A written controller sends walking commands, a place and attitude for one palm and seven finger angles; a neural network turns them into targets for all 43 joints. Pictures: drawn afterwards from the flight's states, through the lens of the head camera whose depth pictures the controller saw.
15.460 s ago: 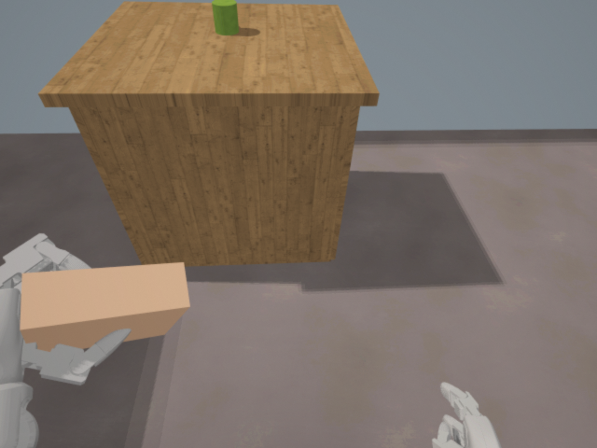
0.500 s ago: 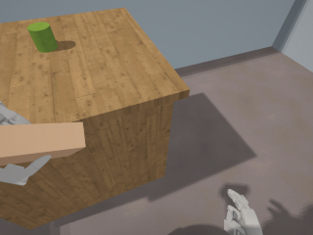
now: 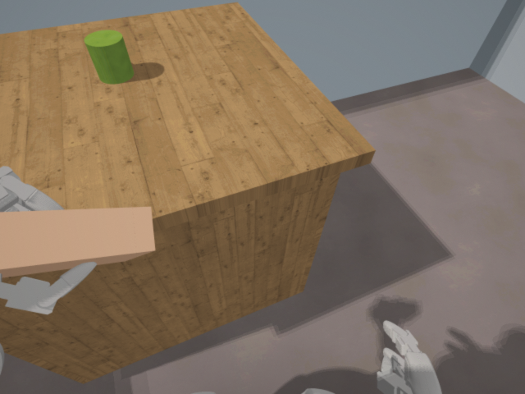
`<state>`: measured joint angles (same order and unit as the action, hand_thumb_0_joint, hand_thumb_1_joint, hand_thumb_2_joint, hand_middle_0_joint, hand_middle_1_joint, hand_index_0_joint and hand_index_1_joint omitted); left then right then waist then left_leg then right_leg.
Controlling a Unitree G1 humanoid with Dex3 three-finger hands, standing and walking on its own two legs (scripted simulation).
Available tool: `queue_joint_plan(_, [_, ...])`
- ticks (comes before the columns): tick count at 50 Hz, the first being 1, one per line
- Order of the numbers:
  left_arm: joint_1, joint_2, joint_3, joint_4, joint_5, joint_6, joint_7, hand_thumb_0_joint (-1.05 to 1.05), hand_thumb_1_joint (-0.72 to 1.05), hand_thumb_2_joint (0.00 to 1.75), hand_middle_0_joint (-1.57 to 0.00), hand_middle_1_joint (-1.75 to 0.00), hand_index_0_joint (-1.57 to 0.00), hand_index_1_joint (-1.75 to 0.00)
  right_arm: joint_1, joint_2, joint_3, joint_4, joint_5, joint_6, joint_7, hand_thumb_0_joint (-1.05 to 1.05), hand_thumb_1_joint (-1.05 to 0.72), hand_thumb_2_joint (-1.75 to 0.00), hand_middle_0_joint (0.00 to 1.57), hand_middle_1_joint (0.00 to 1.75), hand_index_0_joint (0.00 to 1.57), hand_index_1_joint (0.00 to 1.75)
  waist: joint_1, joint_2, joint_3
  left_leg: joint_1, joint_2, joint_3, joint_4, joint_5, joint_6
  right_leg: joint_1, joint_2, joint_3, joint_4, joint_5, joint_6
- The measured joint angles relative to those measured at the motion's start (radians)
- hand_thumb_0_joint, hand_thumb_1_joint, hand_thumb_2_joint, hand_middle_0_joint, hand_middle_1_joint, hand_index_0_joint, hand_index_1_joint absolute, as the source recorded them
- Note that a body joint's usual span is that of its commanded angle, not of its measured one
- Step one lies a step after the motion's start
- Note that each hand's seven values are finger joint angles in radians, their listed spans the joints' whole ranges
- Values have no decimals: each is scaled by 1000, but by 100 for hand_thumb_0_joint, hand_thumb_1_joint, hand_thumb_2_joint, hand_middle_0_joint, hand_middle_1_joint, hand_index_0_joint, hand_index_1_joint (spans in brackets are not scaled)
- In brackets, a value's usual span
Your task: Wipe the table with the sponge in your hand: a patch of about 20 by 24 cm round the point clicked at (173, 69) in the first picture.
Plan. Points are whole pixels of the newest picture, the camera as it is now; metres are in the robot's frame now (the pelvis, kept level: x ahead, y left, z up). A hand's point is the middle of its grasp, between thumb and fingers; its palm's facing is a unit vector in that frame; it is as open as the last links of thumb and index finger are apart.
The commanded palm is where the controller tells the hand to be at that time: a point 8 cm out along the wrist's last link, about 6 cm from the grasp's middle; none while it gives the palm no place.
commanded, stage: shuffle to correct the standing spot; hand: left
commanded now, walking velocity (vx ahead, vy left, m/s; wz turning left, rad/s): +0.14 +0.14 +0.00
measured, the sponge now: (96, 240) +0.25 +0.20 +0.17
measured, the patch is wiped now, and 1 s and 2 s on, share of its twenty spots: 0.00 0.00 0.00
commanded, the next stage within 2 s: come to a stop and stand still in 0.70 s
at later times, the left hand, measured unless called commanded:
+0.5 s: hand out of the picture +0.24 +0.33 +0.19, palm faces +0.42 -0.80 -0.42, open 9.0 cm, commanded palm +0.17 +0.36 +0.19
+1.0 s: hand out of the picture +0.29 +0.37 +0.18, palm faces +0.43 -0.82 -0.38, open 9.0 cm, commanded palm +0.22 +0.41 +0.19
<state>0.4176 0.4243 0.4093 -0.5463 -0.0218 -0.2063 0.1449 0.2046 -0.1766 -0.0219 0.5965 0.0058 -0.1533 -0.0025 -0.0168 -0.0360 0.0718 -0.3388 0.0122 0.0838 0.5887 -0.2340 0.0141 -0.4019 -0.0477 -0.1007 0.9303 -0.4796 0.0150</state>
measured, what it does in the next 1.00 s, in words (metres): steps to the left: right foot, then left foot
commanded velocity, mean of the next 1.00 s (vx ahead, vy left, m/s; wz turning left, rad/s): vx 0.11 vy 0.04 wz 0.00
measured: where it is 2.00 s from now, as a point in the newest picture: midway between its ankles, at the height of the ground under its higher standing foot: outside the picture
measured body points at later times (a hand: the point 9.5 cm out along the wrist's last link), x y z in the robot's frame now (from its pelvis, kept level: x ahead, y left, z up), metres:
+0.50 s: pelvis +0.01 +0.08 +0.00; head +0.03 +0.09 +0.45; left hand +0.21 +0.37 +0.21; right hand +0.19 -0.15 -0.08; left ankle +0.07 +0.22 -0.72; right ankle +0.00 -0.02 -0.69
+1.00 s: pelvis +0.06 +0.13 +0.00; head +0.08 +0.14 +0.45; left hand +0.26 +0.42 +0.20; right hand +0.25 -0.10 -0.07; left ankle +0.12 +0.25 -0.72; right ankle +0.04 +0.02 -0.72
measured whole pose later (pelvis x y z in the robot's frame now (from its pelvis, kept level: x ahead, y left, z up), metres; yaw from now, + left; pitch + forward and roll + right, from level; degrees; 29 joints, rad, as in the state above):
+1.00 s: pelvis +0.06 +0.13 +0.00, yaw +1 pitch -2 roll +2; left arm 0.36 0.39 0.37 -0.50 -0.03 -0.18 0.15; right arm 0.17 -0.18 -0.01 0.62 -0.01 -0.12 -0.04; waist 0.01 -0.07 0.08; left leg -0.31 0.02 0.11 0.56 -0.22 0.00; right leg -0.26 -0.03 -0.02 0.74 -0.47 -0.01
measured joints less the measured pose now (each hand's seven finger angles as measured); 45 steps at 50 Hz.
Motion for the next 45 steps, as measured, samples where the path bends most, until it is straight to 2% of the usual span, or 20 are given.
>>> queue_joint_plan(3, [61, 15, 10, -13, -11, -1, 1, 0, -40, 104, -84, -137, -84, -137, 13, 1, 22, -11, 1, 8, -1, 2, -91, -90, 20, 30, 20, 30, 3, 18, -37, -20, -18, 16, 23, -16, 4, 87, 24, -33, -255, 92, -11])
queue_joint_plan(4, [71, 9, 4, -2, -9, -2, -2, 0, -40, 104, -84, -137, -84, -137, 12, -8, 24, -6, -1, 18, -2, 2, -91, -90, 20, 30, 20, 30, 6, 46, -41, -34, -11, 9, 58, -49, 5, 95, 35, -41, -273, 113, -41])
queue_joint_plan(6, [75, -5, -12, 33, -11, 2, -10, 0, -41, 104, -84, -137, -84, -137, 11, -20, 22, 18, -6, 42, -1, 2, -91, -90, 20, 30, 20, 30, 13, 76, -48, -89, -20, -21, 230, -132, -15, 102, 36, -50, -273, 121, -84])
queue_joint_plan(8, [63, -32, -28, 75, -13, 10, -18, 0, -41, 104, -84, -137, -84, -137, 19, -30, 20, 45, -2, 55, 6, 2, -91, -90, 20, 30, 20, 30, 30, 77, -54, -141, -30, -38, 399, -133, -35, 122, 22, -45, -300, 133, -90])
queue_joint_plan(10, [54, -59, -32, 117, -12, 10, -16, 0, -41, 104, -84, -137, -84, -137, 25, -39, 24, 60, -3, 64, 6, 2, -91, -90, 20, 30, 20, 30, 40, 65, -54, -170, -18, -41, 468, -109, -43, 143, 5, -34, -336, 152, -79])
queue_joint_plan(12, [45, -76, -38, 152, -7, 10, -11, 0, -41, 104, -84, -137, -84, -137, 32, -45, 25, 63, -5, 67, 0, 2, -91, -90, 20, 30, 20, 30, 42, 50, -50, -172, 8, -40, 429, -76, -41, 160, -12, -29, -366, 168, -65])
queue_joint_plan(15, [22, -92, -59, 155, -1, 20, -5, 0, -41, 104, -84, -137, -84, -137, 35, -52, 18, 59, -8, 58, -13, 2, -91, -90, 20, 30, 20, 30, 46, 19, -26, -110, 41, -25, 229, -46, -25, 176, -40, -23, -372, 171, -44])
queue_joint_plan(18, [13, -101, -90, 92, 2, 32, -2, 0, -41, 104, -84, -137, -84, -137, 35, -66, 3, 43, -13, 43, -21, 2, -91, -90, 20, 30, 20, 30, 50, 5, -8, -11, 48, -5, 32, -4, -14, 176, -57, -18, -336, 149, -19])
queue_joint_plan(20, [13, -90, -95, 33, 2, 24, -2, 0, -41, 104, -84, -137, -84, -137, 30, -80, -11, 21, -11, 30, -29, 2, -91, -90, 20, 30, 20, 30, 45, 19, -9, 35, 50, -16, -45, 33, -10, 147, -54, -14, -264, 111, -1])
queue_joint_plan(23, [-26, -30, -58, 21, 7, 2, -3, 0, -41, 104, -84, -137, -84, -137, -10, -37, -20, 20, -3, 26, -36, 2, -91, -90, 20, 30, 20, 30, 39, -27, 12, 18, 25, 6, 18, 5, -28, 76, -41, 53, -79, -18, -8])
queue_joint_plan(26, [-44, 4, -14, 54, 8, 0, -5, 0, -41, 104, -84, -137, -84, -137, -20, -2, -1, 8, -1, 19, -33, 2, -91, -90, 20, 30, 19, 30, 15, -20, 1, 11, 17, -5, 2, 6, -20, 29, -3, 32, 8, -33, -15])
queue_joint_plan(29, [-11, -2, 12, 58, -2, 7, 0, 0, -41, 104, -84, -137, -84, -137, -8, 12, 22, -5, 5, 12, -25, 2, -91, -90, 20, 30, 20, 30, 15, 9, -21, 4, 15, -2, -3, 6, -18, 68, 22, -7, -157, 29, -16])
queue_joint_plan(30, [8, -4, 16, 53, -4, 9, 1, 0, -41, 104, -84, -137, -84, -137, -1, 14, 29, -9, 5, 12, -23, 2, -91, -90, 20, 30, 20, 30, 19, 15, -30, -3, 12, 3, 10, -3, -19, 95, 28, -12, -239, 60, -23])
queue_joint_plan(31, [22, -16, 9, 53, -2, 9, -1, 0, -41, 104, -84, -137, -84, -137, 4, 9, 33, -8, 4, 15, -22, 2, -91, -90, 20, 30, 20, 30, 21, 38, -34, -14, 19, -1, 38, -27, -17, 105, 39, -17, -270, 115, -48])
queue_joint_plan(33, [39, -39, -17, 58, 1, 16, -8, 0, -41, 104, -84, -137, -84, -137, 13, 1, 35, 15, 0, 32, -19, 2, -91, -90, 20, 30, 20, 30, 34, 64, -44, -57, 15, -21, 173, -129, -17, 113, 45, -23, -274, 129, -85])
queue_joint_plan(35, [40, -68, -48, 74, -2, 22, -17, 0, -41, 104, -84, -137, -84, -137, 25, -8, 36, 45, 1, 45, -13, 2, -91, -90, 20, 30, 20, 30, 52, 63, -52, -113, -1, -33, 346, -145, -27, 136, 38, -20, -304, 129, -91])
queue_joint_plan(37, [37, -90, -66, 102, -1, 20, -17, 0, -41, 104, -84, -137, -84, -137, 34, -17, 42, 66, -1, 53, -14, 2, -91, -90, 20, 30, 20, 30, 61, 52, -54, -145, 2, -25, 420, -125, -34, 162, 27, -15, -348, 142, -84])
queue_joint_plan(39, [24, -95, -71, 128, 4, 20, -12, 0, -41, 104, -84, -137, -84, -137, 36, -22, 46, 74, -5, 56, -20, 2, -91, -90, 20, 30, 20, 30, 63, 35, -47, -141, 16, -10, 358, -101, -30, 181, 14, -11, -378, 154, -74])
queue_joint_plan(42, [-3, -91, -76, 133, 4, 27, -3, 0, -41, 104, -84, -137, -84, -137, 35, -32, 39, 65, -13, 50, -30, 2, -91, -90, 20, 30, 20, 30, 59, 16, -23, -75, 33, 14, 143, -37, -15, 204, 1, -13, -381, 144, -59])
queue_joint_plan(45, [-8, -88, -76, 71, -5, 30, 4, 0, -41, 104, -84, -137, -84, -137, 26, -55, 22, 38, -14, 36, -37, 2, -91, -90, 20, 30, 20, 30, 56, 28, -11, 24, 41, 5, -42, 45, -2, 197, 13, -10, -306, 92, -39])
